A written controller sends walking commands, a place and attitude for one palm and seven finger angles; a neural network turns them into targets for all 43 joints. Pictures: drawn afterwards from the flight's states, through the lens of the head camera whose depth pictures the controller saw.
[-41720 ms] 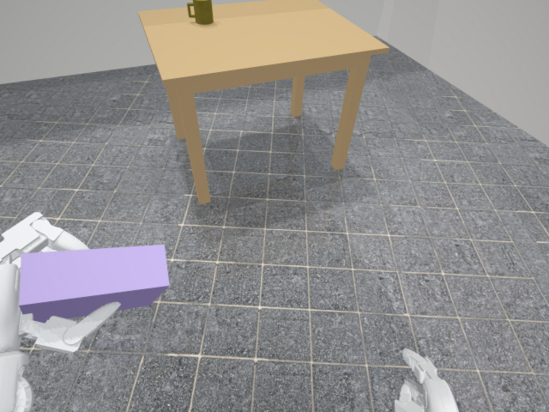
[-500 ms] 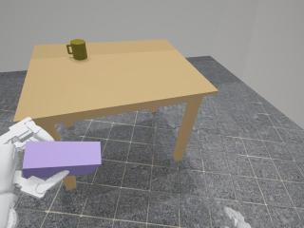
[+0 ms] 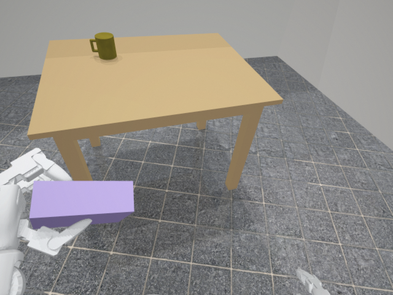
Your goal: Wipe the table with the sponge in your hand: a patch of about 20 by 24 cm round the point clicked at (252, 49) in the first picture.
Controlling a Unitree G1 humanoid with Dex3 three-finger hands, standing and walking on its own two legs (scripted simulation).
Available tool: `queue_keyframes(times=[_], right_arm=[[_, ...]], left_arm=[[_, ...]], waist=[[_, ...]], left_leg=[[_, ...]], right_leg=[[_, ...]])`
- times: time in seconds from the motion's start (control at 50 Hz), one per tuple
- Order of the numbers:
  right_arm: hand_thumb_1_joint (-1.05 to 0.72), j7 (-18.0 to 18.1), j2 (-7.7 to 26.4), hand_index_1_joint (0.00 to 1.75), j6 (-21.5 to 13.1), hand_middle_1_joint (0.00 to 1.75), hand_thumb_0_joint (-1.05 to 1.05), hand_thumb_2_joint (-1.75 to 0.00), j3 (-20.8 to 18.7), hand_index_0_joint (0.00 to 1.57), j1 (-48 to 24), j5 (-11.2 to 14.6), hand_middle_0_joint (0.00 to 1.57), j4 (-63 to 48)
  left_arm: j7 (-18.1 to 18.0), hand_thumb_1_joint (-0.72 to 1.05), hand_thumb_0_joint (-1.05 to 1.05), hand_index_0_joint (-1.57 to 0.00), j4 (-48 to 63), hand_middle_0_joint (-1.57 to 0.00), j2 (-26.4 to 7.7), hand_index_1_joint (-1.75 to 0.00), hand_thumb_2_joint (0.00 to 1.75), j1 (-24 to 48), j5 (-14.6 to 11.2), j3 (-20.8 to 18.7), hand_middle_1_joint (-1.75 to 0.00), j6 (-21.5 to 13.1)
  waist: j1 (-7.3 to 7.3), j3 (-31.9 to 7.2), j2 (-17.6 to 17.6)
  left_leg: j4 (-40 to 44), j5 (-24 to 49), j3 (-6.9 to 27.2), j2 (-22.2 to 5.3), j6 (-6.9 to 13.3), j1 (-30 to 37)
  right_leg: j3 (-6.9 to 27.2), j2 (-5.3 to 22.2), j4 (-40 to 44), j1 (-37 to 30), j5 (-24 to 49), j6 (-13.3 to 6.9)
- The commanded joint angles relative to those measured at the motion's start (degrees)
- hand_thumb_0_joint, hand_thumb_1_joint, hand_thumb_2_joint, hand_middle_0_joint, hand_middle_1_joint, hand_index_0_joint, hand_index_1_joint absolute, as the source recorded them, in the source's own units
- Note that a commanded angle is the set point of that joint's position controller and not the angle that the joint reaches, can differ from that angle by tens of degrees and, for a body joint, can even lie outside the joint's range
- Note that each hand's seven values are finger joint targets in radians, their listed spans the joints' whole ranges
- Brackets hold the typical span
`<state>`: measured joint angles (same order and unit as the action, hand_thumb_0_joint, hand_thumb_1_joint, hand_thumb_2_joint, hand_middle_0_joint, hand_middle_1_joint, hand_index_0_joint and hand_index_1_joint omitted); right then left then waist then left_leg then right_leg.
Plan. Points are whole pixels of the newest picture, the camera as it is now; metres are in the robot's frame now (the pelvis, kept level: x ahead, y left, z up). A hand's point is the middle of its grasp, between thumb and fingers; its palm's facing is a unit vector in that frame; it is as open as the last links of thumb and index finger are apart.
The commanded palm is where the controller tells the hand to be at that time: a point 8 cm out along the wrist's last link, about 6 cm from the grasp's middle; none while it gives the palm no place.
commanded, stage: stop stepping back and stand still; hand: left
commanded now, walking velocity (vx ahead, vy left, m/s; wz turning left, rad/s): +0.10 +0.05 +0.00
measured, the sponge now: (98, 204) +0.22 +0.18 +0.14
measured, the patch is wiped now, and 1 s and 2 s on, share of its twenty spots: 0.95 0.95 0.95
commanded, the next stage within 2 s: stand and wait in 0.92 s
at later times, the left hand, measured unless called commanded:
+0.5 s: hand (44, 185) +0.22 +0.25 +0.18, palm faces +0.42 -0.83 -0.37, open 9.3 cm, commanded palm +0.17 +0.29 +0.19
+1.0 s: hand (42, 173) +0.24 +0.27 +0.18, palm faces +0.41 -0.84 -0.35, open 9.3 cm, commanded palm +0.20 +0.30 +0.19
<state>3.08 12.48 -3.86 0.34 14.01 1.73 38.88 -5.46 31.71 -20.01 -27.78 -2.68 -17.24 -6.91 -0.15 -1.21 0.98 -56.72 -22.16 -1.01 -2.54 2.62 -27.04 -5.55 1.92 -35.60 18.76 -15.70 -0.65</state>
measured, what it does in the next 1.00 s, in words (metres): stands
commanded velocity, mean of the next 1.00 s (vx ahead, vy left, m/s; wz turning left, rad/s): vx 0.00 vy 0.00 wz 0.00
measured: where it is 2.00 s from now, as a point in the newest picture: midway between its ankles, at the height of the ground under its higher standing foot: outside the picture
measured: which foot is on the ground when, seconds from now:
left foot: down 0.00-1.00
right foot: down 0.00-1.00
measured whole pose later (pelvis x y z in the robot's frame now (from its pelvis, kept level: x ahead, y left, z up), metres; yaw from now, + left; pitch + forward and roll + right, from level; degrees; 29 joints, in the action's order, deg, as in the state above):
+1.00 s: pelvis +0.04 +0.02 +0.02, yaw +1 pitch -1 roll -1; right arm 4.2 12.2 -3.3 1.5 9.7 0.9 33.5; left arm -8.7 27.2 -20.5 -27.3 -3.6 -17.5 -5.8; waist -1.0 -0.2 -0.5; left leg -28.4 -15.0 0.2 -1.0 0.0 -12.2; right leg -3.3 1.0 -25.2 11.6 -12.3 0.6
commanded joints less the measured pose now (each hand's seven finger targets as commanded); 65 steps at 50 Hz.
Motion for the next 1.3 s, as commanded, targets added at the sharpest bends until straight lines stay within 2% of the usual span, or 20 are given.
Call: queue_keyframes(times=[0.0, 0.02, 0.04, 0.06, 0.08, 0.12, 0.2, 0.22, 0.24, 0.26, 0.3, 0.34, 0.38, 0.42, 0.48, 0.54, 0.66, 0.76, 0.98, 1.28], right_arm=[[-0.90, 2.3, 6.7, 0.30, -4.4, 0.30, 0.00, -0.90, -2.2, 0.20, -8.1, -0.9, 0.20, -11.8], [-0.90, 2.2, 8.6, 0.30, -4.9, 0.30, 0.00, -0.90, -2.6, 0.20, -7.8, -1.1, 0.20, -12.8], [-0.90, 2.0, 7.3, 0.30, -5.8, 0.30, 0.00, -0.90, -2.2, 0.20, -8.3, -0.7, 0.20, -13.3], [-0.90, 2.2, 7.1, 0.30, -6.2, 0.30, 0.00, -0.90, -3.1, 0.20, -8.2, -0.7, 0.20, -13.4], [-0.90, 1.2, 6.2, 0.30, -6.3, 0.30, 0.00, -0.90, -2.8, 0.20, -5.5, -0.3, 0.20, -12.0], [-0.90, 0.4, 6.0, 0.30, -6.6, 0.30, 0.00, -0.90, -2.6, 0.20, -6.2, -0.1, 0.20, -11.6], [-0.90, 0.6, 6.4, 0.30, -5.7, 0.30, 0.00, -0.90, -1.2, 0.20, -8.4, -0.7, 0.20, -12.5], [-0.90, 0.5, 6.4, 0.30, -5.3, 0.30, 0.00, -0.90, -1.6, 0.20, -8.5, -0.9, 0.20, -12.9], [-0.90, 0.3, 6.1, 0.30, -4.8, 0.30, 0.00, -0.90, -2.1, 0.20, -8.7, -1.1, 0.20, -13.1], [-0.90, 0.0, 6.3, 0.30, -4.4, 0.30, 0.00, -0.90, -2.1, 0.20, -9.3, -1.1, 0.20, -12.6], [-0.90, 0.1, 5.9, 0.30, -4.8, 0.30, 0.00, -0.90, -2.5, 0.20, -8.7, -0.7, 0.20, -11.4], [-0.90, 0.7, 5.8, 0.30, -4.5, 0.30, 0.00, -0.90, -2.2, 0.20, -8.2, -1.1, 0.20, -11.4], [-0.90, 1.9, 6.1, 0.30, -4.3, 0.30, 0.00, -0.90, -1.6, 0.20, -9.4, -1.6, 0.20, -11.5], [-0.90, 2.1, 6.7, 0.30, -4.5, 0.30, 0.00, -0.90, -1.6, 0.20, -10.0, -1.4, 0.20, -12.7], [-0.90, 2.2, 5.7, 0.30, -4.9, 0.30, 0.00, -0.90, -1.4, 0.20, -9.7, -0.6, 0.20, -12.5], [-0.90, 1.7, 6.5, 0.30, -5.0, 0.30, 0.00, -0.90, -2.2, 0.20, -9.5, -0.9, 0.20, -12.1], [-0.90, 1.4, 7.1, 0.30, -4.4, 0.30, 0.00, -0.90, -2.3, 0.20, -10.5, -1.2, 0.20, -13.5], [-0.90, 1.3, 6.7, 0.30, -3.3, 0.30, 0.00, -0.90, -2.1, 0.20, -10.6, -1.0, 0.20, -14.6], [-0.90, 1.7, 6.8, 0.30, -2.3, 0.30, 0.00, -0.90, -1.8, 0.20, -10.7, -1.1, 0.20, -14.4], [-0.90, 1.6, 6.5, 0.30, -2.2, 0.30, 0.00, -0.90, -1.6, 0.20, -10.7, -1.4, 0.20, -13.9]], left_arm=[[-4.1, 0.10, 0.00, -1.20, 15.7, -1.20, -11.7, -1.60, 1.30, 6.4, -0.9, -8.4, -1.60, -5.0], [-4.8, 0.10, 0.00, -1.20, 17.3, -1.20, -10.4, -1.60, 1.30, 7.3, -1.1, -8.0, -1.60, -5.2], [-5.3, 0.10, 0.00, -1.20, 17.8, -1.20, -11.7, -1.60, 1.30, 9.6, -0.2, -8.7, -1.60, -5.2], [-5.6, 0.10, 0.00, -1.20, 13.1, -1.20, -12.1, -1.60, 1.30, 8.2, 0.0, -10.2, -1.60, -5.2], [-5.0, 0.10, 0.00, -1.20, 12.9, -1.20, -12.1, -1.60, 1.30, 8.8, -0.2, -9.1, -1.60, -4.7], [-4.6, 0.10, 0.00, -1.20, 9.9, -1.20, -10.6, -1.60, 1.30, 5.9, -0.7, -8.3, -1.60, -3.4], [-4.0, 0.10, 0.00, -1.20, 6.0, -1.20, -8.7, -1.60, 1.30, 0.4, -1.2, -6.9, -1.60, -2.6], [-3.6, 0.10, 0.00, -1.20, 6.3, -1.20, -8.6, -1.60, 1.30, 0.9, -0.8, -6.0, -1.60, -2.9], [-3.4, 0.10, 0.00, -1.20, 6.2, -1.20, -10.5, -1.60, 1.30, 0.6, -0.5, -7.0, -1.60, -3.1], [-3.1, 0.10, 0.00, -1.20, 7.4, -1.20, -10.9, -1.60, 1.30, 3.2, -0.6, -7.2, -1.60, -3.3], [-3.6, 0.10, 0.00, -1.20, 12.1, -1.20, -12.3, -1.60, 1.30, 9.2, -0.8, -8.1, -1.60, -4.0], [-4.3, 0.10, 0.00, -1.20, 13.2, -1.20, -13.5, -1.60, 1.30, 9.7, -1.0, -9.2, -1.60, -4.0], [-4.8, 0.10, 0.00, -1.20, 14.1, -1.20, -12.1, -1.60, 1.30, 8.9, -0.8, -8.3, -1.60, -4.4], [-5.5, 0.10, 0.00, -1.20, 13.7, -1.20, -10.4, -1.60, 1.30, 7.1, -0.6, -7.3, -1.60, -4.5], [-5.1, 0.10, 0.00, -1.20, 7.6, -1.20, -8.7, -1.60, 1.30, 4.7, -0.6, -6.4, -1.60, -3.2], [-4.6, 0.10, 0.00, -1.20, 5.0, -1.20, -8.3, -1.60, 1.30, 6.8, -0.7, -5.3, -1.60, -3.2], [-4.6, 0.10, 0.00, -1.20, 10.0, -1.20, -10.3, -1.60, 1.30, 5.3, -0.8, -6.4, -1.60, -3.3], [-4.7, 0.10, 0.00, -1.20, 11.6, -1.20, -11.2, -1.60, 1.30, 2.0, -1.2, -8.0, -1.60, -3.4], [-4.4, 0.10, 0.00, -1.20, 8.0, -1.20, -8.3, -1.60, 1.30, 7.0, -1.0, -4.4, -1.60, -2.7], [-4.9, 0.10, 0.00, -1.20, 7.6, -1.20, -9.3, -1.60, 1.30, 5.0, -0.9, -5.8, -1.60, -3.1]], waist=[[1.70, -2.4, -15.1], [1.43, -2.9, -29.6], [1.88, -0.9, -28.7], [0.81, -1.3, -18.7], [1.91, -3.0, -13.6], [1.31, -2.5, -10.4], [-0.31, -1.8, -6.6], [-0.19, -1.8, -0.8], [-0.20, -2.2, 8.5], [0.51, -1.3, 9.4], [0.86, -4.0, 8.9], [1.51, -4.2, 6.7], [1.45, -3.7, -5.7], [-0.23, -3.1, -16.9], [-0.25, -2.7, -6.0], [0.47, -3.5, 3.7], [-0.10, -7.0, -6.2], [-0.43, -7.8, -7.0], [-0.14, -4.9, -5.0], [-0.38, -4.3, -4.4]], left_leg=[[30.8, -7.5, 4.8, -1.7, 1.8, 17.5], [41.5, -19.5, 24.1, -11.6, 6.1, 18.4], [47.1, -21.7, 31.4, -16.0, 10.0, 12.8], [44.6, -9.9, 28.8, -14.9, 10.3, 12.9], [41.9, -5.3, 26.7, -13.1, 8.9, 16.3], [38.9, 2.1, 18.8, -11.1, 6.8, 13.6], [33.4, -4.3, 9.4, -5.6, 2.2, 0.6], [26.0, -4.4, 5.8, -2.5, 0.8, -2.5], [13.1, -3.2, 2.6, 0.9, -0.8, -4.9], [5.1, -0.7, 3.2, 1.8, -1.6, -4.4], [5.8, -1.3, 4.9, -0.1, -1.7, 1.9], [18.0, 2.3, 4.8, -1.7, -0.6, 10.7], [31.7, 4.7, 7.1, -1.7, 0.1, 16.0], [40.7, 0.0, 16.8, -8.1, 2.5, 13.0], [36.5, 3.0, 10.6, -4.1, 1.0, 7.9], [27.4, 11.1, 5.7, -0.8, -0.9, 10.6], [30.9, 23.1, 6.8, -2.6, -0.8, 15.1], [31.5, 31.0, 7.0, -3.0, -1.3, 15.7], [34.6, 15.3, 6.1, -2.3, -1.5, 13.9], [35.6, 10.9, 6.1, -1.3, -1.7, 12.2]], right_leg=[[4.8, 4.6, -1.0, 13.2, -19.8, -4.6], [-0.2, -2.7, -16.6, 18.0, -19.4, -0.9], [3.8, -3.4, -27.7, 19.8, -17.4, -0.2], [5.4, -2.0, -29.4, 19.2, -14.3, 0.5], [5.6, -0.6, -28.6, 19.7, -12.6, 0.8], [4.9, 1.2, -16.3, 13.1, -10.1, 1.5], [1.6, -2.0, 10.0, -11.9, 0.5, 1.2], [5.5, 1.0, 13.9, -14.9, 1.9, -0.4], [19.5, 9.6, 20.3, -13.3, -3.6, -4.4], [29.5, 17.4, 24.9, -8.8, -2.3, -7.8], [26.9, 16.9, 24.0, -4.6, -6.3, -9.2], [19.5, 15.0, 19.2, -0.1, -6.8, -7.3], [11.4, 6.9, 10.4, 1.2, -5.7, -3.3], [4.9, -0.5, 3.4, -0.8, -1.8, 0.6], [5.4, -0.3, 9.5, -7.9, 2.6, 1.3], [12.1, 4.6, 15.6, -7.5, 6.4, -0.8], [8.0, 3.1, 11.2, -10.4, 15.6, -0.5], [6.1, 1.8, 9.9, -12.8, 20.1, 0.0], [7.2, 1.4, 13.7, -10.6, 11.3, 0.3], [7.6, 1.6, 16.5, -10.8, 6.1, 0.1]])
